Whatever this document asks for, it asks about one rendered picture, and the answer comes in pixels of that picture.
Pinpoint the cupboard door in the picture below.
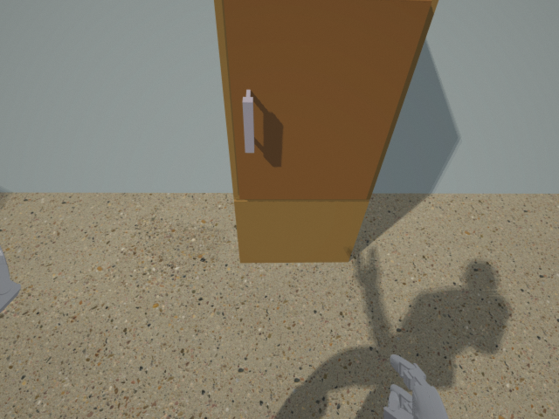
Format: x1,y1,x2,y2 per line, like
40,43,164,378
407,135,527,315
224,0,432,199

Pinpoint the handle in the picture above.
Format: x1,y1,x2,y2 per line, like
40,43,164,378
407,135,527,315
243,90,254,153

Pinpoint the left robot hand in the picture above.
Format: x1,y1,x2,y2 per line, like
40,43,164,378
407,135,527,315
0,246,21,313

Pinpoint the right robot hand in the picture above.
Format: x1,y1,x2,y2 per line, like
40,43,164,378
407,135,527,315
383,354,449,419

